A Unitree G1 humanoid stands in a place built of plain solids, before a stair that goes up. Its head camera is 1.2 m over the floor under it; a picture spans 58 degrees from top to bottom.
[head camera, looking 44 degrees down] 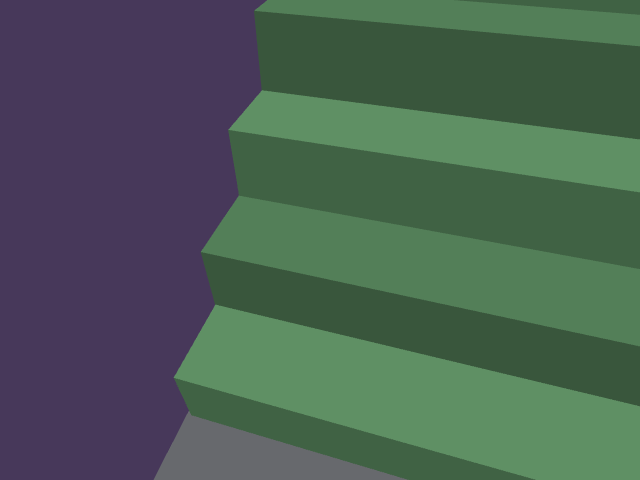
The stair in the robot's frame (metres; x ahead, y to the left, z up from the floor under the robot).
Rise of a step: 0.21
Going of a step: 0.24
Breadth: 1.15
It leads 16 degrees to the right of straight ahead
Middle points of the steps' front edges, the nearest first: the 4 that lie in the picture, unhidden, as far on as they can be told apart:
0.38 -0.19 0.21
0.60 -0.25 0.43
0.83 -0.32 0.64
1.06 -0.38 0.85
